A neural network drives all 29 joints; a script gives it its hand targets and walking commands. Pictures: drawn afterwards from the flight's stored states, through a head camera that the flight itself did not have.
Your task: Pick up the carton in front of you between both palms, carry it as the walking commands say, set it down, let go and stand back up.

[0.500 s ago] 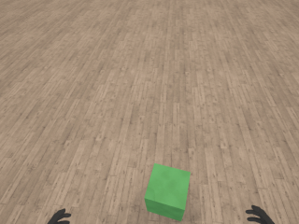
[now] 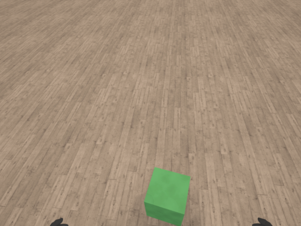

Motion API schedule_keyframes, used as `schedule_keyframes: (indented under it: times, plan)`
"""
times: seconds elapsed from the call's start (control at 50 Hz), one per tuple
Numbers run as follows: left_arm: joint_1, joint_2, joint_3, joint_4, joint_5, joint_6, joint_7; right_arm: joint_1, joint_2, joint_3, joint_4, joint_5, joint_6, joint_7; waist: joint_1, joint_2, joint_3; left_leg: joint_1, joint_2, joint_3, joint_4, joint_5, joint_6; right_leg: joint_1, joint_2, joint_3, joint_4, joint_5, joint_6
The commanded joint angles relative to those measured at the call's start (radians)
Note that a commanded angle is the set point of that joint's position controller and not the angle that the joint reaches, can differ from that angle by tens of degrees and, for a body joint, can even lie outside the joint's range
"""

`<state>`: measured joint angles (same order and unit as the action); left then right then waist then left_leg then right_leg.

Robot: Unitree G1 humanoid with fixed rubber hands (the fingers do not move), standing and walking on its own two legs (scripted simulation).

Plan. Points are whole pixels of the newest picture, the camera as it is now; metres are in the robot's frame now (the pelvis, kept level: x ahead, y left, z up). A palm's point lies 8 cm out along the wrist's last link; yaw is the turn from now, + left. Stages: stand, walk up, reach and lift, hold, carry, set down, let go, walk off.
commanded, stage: stand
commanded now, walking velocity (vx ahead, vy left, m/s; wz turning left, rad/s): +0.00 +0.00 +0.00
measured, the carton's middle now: (167, 196) +0.43 -0.04 -0.65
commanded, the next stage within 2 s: none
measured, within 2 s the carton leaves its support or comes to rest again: neither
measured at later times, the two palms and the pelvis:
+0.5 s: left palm out of the picture +0.07 +0.31 -0.09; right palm out of the picture +0.08 -0.30 -0.11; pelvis -0.02 +0.00 +0.00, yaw +0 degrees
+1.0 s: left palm out of the picture +0.07 +0.32 -0.09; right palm out of the picture +0.07 -0.30 -0.11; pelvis -0.02 +0.00 +0.01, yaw +0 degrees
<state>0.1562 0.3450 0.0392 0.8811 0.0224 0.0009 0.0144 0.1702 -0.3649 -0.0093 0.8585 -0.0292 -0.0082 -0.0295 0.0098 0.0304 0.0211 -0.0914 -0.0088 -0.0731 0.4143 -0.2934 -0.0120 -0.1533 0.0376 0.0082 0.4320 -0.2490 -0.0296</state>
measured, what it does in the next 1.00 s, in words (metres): stands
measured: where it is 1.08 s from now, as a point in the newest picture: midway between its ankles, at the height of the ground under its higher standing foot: outside the picture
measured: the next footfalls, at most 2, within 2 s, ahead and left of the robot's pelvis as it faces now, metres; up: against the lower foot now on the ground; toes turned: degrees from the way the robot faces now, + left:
none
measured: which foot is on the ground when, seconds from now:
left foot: down 0.00-1.00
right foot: down 0.00-1.00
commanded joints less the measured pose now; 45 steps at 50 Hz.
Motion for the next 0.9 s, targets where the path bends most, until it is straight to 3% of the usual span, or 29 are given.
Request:
schedule_keyframes:
  times: [0.0, 0.32, 0.88]
  plan:
    - [-0.034, 0.168, 0.033, -0.035, -0.001, -0.013, 0.002, -0.028, -0.149, -0.031, -0.037, 0.001, -0.013, -0.002, 0.000, -0.024, -0.033, -0.045, 0.094, -0.066, -0.060, 0.244, 0.022, 0.047, -0.127, 0.116, -0.070, 0.240, 0.001]
    - [-0.055, 0.190, 0.020, 0.049, -0.005, -0.017, -0.003, -0.037, -0.168, -0.020, 0.043, 0.006, -0.018, 0.004, 0.000, -0.023, -0.015, -0.054, 0.100, -0.074, -0.104, 0.187, 0.025, 0.048, -0.133, 0.125, -0.108, 0.173, 0.001]
    - [-0.085, 0.210, 0.005, 0.126, -0.013, -0.020, -0.004, -0.054, -0.186, -0.014, 0.117, 0.012, -0.017, 0.009, -0.003, -0.026, -0.022, -0.041, 0.110, -0.074, -0.130, 0.199, 0.028, 0.058, -0.144, 0.129, -0.129, 0.195, -0.002]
